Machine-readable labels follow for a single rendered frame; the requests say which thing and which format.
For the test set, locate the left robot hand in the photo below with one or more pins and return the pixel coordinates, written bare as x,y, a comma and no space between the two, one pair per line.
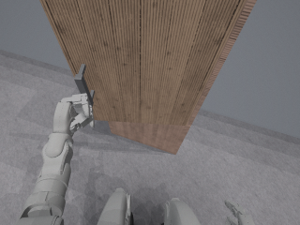
65,114

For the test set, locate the left robot thigh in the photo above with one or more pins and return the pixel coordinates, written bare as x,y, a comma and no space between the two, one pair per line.
116,209

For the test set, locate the robot left shin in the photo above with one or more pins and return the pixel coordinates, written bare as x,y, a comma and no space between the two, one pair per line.
127,220

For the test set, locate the left robot forearm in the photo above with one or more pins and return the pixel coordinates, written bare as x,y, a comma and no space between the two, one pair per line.
48,196

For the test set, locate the left robot upper arm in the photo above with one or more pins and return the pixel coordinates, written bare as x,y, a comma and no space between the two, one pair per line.
41,220

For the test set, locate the handle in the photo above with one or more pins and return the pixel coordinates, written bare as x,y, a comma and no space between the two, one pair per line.
82,86

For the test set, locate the cupboard door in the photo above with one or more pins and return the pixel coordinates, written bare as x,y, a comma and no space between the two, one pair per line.
148,61

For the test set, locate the right robot hand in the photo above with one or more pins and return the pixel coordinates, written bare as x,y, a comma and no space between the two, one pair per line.
239,212

